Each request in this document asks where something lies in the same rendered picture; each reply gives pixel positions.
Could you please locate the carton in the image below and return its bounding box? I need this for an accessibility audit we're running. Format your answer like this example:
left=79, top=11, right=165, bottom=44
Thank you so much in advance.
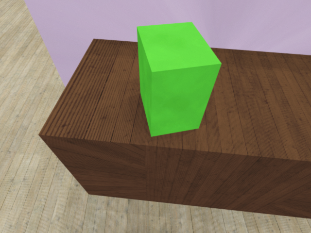
left=137, top=22, right=222, bottom=137

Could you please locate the pedestal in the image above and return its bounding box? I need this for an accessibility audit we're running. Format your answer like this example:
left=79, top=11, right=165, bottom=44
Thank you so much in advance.
left=38, top=39, right=311, bottom=219

